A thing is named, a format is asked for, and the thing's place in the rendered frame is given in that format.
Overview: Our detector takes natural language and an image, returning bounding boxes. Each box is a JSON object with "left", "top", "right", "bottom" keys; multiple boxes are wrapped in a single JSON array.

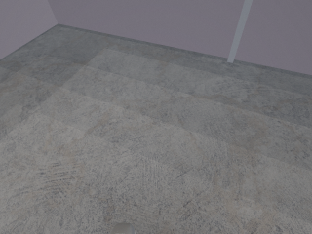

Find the left robot thigh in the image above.
[{"left": 109, "top": 222, "right": 137, "bottom": 234}]

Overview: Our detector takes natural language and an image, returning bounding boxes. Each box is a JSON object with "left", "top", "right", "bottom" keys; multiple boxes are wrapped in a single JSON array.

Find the panel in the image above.
[{"left": 227, "top": 0, "right": 253, "bottom": 63}]

